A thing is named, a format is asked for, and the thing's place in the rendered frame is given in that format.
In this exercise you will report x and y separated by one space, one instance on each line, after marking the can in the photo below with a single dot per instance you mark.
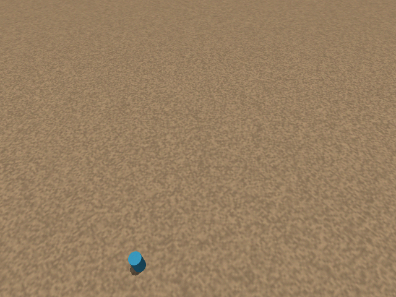
137 261

